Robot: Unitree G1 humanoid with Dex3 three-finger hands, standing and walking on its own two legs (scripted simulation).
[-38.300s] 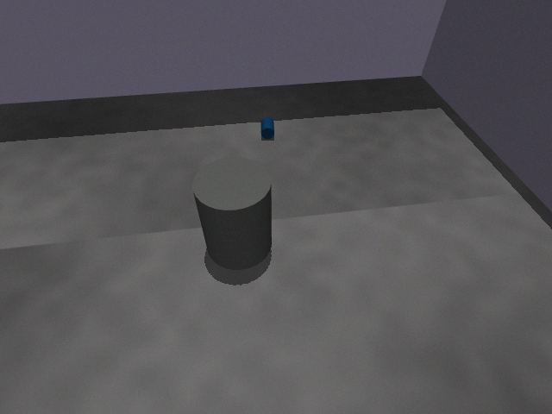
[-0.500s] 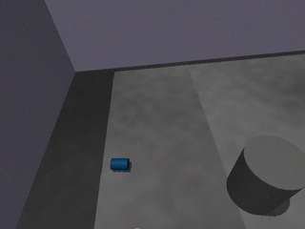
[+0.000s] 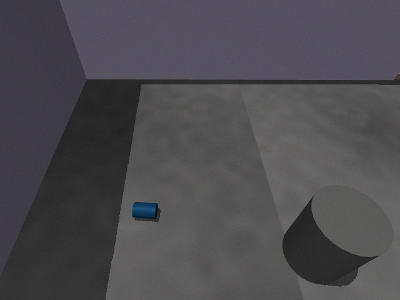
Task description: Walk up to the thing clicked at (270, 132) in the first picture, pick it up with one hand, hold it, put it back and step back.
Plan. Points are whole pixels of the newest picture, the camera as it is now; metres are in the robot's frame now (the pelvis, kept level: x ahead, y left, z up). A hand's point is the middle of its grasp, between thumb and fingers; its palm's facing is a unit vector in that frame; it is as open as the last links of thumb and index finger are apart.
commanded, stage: walk up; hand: left
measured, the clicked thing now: (145, 210) +0.70 +0.26 -0.73
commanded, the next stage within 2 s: stand in 0.90 s
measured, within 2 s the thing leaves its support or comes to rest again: neither
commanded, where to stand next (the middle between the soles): +0.32 +0.01 m, yaw +1 degrees
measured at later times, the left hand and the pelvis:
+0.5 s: hand out of the picture +0.11 +0.26 -0.15, palm faces +0.07 -0.95 -0.32, open 7.4 cm; pelvis +0.02 +0.00 +0.00, yaw +2 degrees
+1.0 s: hand out of the picture +0.10 +0.25 -0.15, palm faces +0.06 -0.94 -0.33, open 7.4 cm; pelvis +0.04 +0.00 +0.01, yaw +3 degrees
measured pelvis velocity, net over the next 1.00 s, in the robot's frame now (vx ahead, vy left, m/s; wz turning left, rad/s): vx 0.04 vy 0.00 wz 0.04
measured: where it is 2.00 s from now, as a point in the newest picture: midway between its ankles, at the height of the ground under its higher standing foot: outside the picture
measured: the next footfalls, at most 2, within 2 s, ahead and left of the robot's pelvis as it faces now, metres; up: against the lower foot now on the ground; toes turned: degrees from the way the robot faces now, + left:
right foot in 0.06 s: +0.12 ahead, -0.14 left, +0.00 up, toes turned -2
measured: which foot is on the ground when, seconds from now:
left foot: down 0.00-1.00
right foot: up 0.00-0.04, down 0.06-1.00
